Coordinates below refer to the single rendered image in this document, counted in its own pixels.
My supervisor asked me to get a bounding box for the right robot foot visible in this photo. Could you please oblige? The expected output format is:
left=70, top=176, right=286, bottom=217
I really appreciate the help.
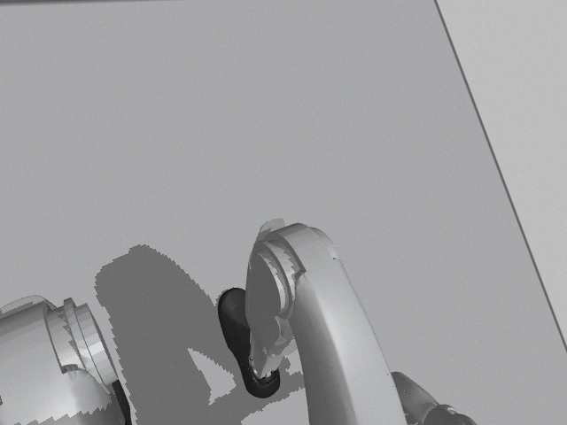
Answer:
left=218, top=288, right=280, bottom=398

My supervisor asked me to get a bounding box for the right robot arm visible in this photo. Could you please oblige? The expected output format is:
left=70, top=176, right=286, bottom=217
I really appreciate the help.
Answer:
left=423, top=405, right=477, bottom=425

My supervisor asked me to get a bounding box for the right robot hand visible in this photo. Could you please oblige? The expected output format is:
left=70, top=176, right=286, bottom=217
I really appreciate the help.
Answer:
left=391, top=372, right=440, bottom=425

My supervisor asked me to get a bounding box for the left robot foot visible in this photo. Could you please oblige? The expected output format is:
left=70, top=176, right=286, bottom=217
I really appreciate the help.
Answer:
left=112, top=380, right=132, bottom=425

